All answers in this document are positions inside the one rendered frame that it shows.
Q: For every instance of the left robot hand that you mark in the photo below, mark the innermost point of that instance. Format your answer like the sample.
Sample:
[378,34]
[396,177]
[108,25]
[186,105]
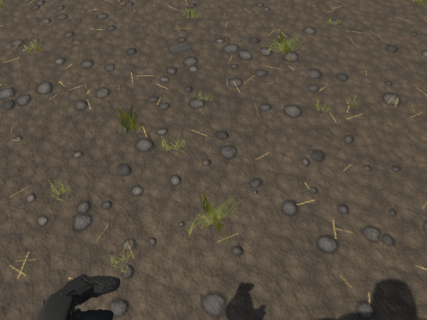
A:
[61,305]

